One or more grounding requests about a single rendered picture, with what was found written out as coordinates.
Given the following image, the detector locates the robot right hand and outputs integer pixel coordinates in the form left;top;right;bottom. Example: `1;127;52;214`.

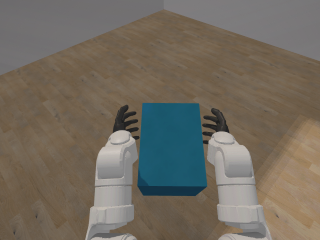
202;108;230;144

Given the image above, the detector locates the robot left hand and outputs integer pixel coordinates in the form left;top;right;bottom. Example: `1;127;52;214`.
113;105;140;140

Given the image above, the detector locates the right robot forearm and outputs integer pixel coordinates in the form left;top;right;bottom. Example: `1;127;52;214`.
207;131;272;240

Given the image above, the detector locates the left robot forearm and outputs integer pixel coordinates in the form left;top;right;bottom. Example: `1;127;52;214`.
85;130;138;240

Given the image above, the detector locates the carton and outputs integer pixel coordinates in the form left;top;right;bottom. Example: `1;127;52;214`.
137;103;207;196

